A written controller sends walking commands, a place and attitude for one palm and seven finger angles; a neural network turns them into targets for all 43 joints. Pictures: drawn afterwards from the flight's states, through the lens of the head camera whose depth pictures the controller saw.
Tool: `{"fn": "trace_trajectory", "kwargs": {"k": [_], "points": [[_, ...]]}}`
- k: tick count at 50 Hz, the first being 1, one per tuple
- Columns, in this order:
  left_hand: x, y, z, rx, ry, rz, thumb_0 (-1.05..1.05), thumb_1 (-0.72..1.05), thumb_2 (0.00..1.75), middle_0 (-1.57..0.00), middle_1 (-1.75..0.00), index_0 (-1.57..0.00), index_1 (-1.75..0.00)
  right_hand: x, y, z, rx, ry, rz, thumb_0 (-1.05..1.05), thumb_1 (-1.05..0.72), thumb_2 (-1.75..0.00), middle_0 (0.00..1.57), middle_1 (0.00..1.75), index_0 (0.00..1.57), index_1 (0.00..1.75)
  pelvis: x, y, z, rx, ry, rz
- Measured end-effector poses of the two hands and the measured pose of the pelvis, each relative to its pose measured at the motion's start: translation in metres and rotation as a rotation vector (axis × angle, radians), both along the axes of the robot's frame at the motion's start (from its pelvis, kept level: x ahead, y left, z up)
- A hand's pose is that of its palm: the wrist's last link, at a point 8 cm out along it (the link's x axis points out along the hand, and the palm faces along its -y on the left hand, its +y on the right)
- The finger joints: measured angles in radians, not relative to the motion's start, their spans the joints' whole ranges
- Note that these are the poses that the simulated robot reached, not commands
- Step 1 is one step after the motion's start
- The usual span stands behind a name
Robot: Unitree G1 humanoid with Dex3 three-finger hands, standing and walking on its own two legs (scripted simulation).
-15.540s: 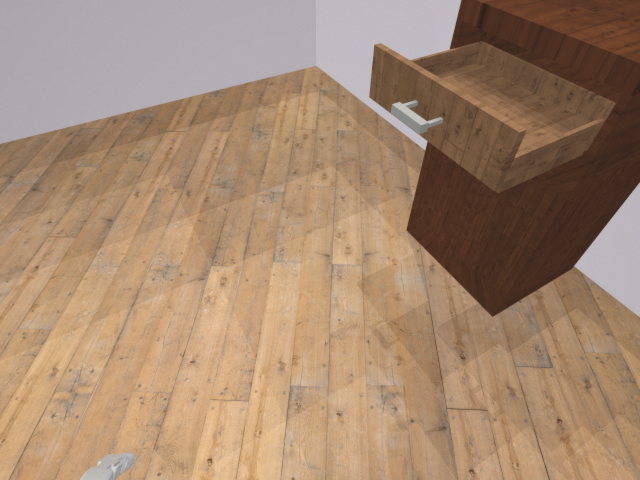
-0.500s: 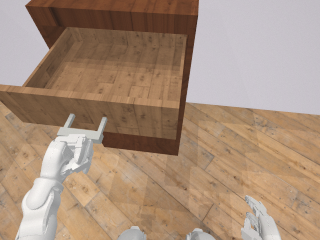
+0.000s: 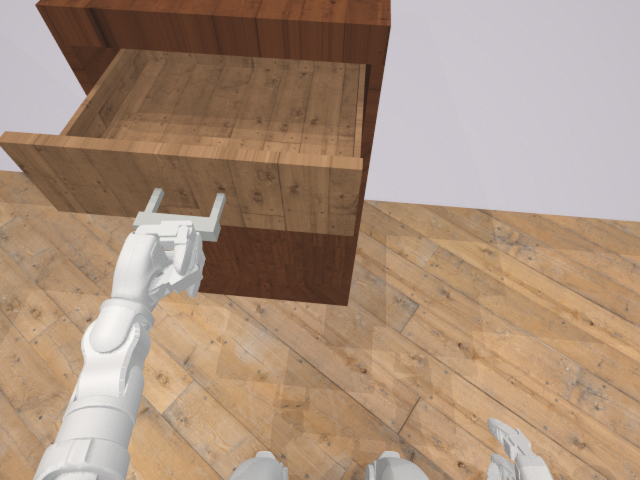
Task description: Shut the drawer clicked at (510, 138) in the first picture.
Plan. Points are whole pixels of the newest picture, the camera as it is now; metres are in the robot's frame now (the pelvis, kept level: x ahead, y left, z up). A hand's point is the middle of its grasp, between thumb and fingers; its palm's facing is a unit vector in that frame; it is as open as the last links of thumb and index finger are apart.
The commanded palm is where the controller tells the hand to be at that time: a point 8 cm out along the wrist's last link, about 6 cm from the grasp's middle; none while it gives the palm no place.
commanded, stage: push the drawer shut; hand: left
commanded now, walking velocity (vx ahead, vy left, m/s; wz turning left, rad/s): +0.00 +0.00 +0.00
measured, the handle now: (183, 212) +0.43 +0.19 +0.06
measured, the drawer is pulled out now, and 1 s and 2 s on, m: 0.21 0.10 0.00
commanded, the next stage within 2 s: pull the fist back off the drawer in 1.98 s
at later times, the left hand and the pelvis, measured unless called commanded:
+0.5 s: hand (212, 230) +0.41 +0.15 +0.06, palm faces -0.09 -0.99 -0.05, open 3.0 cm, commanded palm +0.40 +0.20 +0.06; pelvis +0.00 +0.00 +0.00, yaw +0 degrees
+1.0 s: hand (220, 192) +0.47 +0.15 +0.06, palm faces -0.10 -0.99 -0.04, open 3.0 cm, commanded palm +0.47 +0.20 +0.06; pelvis -0.01 -0.01 -0.01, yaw -1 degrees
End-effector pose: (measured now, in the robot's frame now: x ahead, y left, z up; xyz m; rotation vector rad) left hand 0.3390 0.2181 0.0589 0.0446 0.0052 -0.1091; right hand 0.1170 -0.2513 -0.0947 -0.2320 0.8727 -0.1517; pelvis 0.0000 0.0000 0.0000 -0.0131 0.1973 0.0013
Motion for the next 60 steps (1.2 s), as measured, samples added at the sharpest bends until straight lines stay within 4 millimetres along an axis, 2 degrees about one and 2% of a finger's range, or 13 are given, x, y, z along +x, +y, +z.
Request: {"fn": "trace_trajectory", "kwargs": {"k": [13, 28, 45, 60], "points": [[0.025, -0.008, 0.002, 0.004, -0.006, 0.010, -0.03, 0.81, 0.95, -1.40, -1.60, -1.40, -1.60, -0.014, 0.000, -0.006, 0.012, 0.071, -0.024, 0.01, -0.90, -0.90, 0.21, 0.30, 0.20, 0.30, 0.003, 0.001, 0.001, 0.001, 0.010, -0.005], [0.060, -0.013, 0.004, 0.007, 0.003, 0.019, -0.02, 0.82, 0.96, -1.40, -1.60, -1.40, -1.60, -0.035, -0.010, -0.013, 0.007, 0.157, -0.058, 0.01, -0.90, -0.90, 0.21, 0.30, 0.20, 0.30, 0.002, -0.005, -0.001, 0.004, 0.032, -0.009], [0.102, -0.012, 0.005, 0.000, 0.013, 0.012, -0.01, 0.78, 0.94, -1.40, -1.60, -1.40, -1.60, -0.082, -0.020, -0.019, -0.017, 0.277, -0.124, 0.01, -0.91, -0.90, 0.21, 0.30, 0.20, 0.30, -0.004, -0.008, -0.006, -0.002, 0.075, -0.018], [0.148, -0.019, 0.003, -0.008, 0.018, 0.016, -0.03, 0.80, 0.95, -1.40, -1.60, -1.40, -1.60, -0.123, -0.012, -0.024, -0.029, 0.394, -0.166, 0.01, -0.91, -0.90, 0.21, 0.30, 0.20, 0.30, -0.005, 0.000, -0.016, -0.014, 0.144, -0.027]]}}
